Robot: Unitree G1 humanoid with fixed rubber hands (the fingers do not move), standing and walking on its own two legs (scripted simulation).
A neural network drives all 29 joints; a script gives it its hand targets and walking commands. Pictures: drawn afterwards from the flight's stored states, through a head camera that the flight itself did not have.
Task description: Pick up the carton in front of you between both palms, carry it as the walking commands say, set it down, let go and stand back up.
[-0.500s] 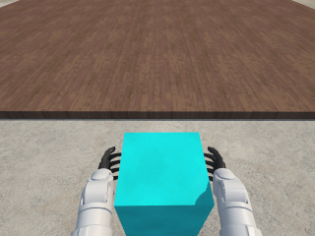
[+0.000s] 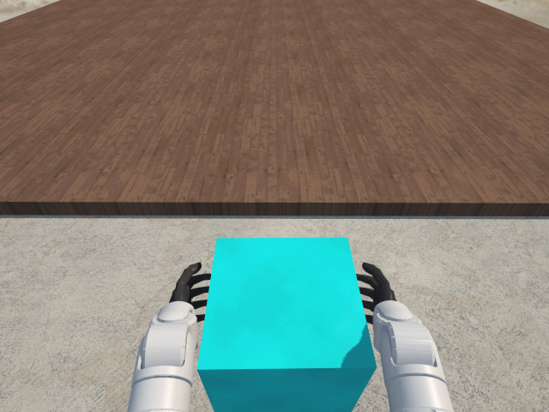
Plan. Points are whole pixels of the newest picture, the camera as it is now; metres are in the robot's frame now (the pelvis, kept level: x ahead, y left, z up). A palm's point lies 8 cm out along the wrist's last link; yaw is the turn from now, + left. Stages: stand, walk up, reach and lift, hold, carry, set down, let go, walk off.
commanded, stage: hold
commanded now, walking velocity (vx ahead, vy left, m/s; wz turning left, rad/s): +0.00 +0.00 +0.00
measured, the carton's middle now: (282, 333) +0.29 +0.00 -0.04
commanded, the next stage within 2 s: carry in 0.40 s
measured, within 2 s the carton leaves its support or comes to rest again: neither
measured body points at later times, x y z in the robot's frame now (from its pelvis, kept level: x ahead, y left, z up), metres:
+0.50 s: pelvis -0.01 +0.00 +0.00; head -0.05 +0.00 +0.45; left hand +0.29 +0.15 +0.05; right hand +0.29 -0.15 +0.04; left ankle +0.00 +0.13 -0.74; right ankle +0.01 -0.13 -0.74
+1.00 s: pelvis +0.18 +0.02 -0.01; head +0.15 +0.03 +0.44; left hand +0.42 +0.19 +0.07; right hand +0.43 -0.12 +0.08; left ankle +0.22 +0.11 -0.74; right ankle +0.06 -0.10 -0.75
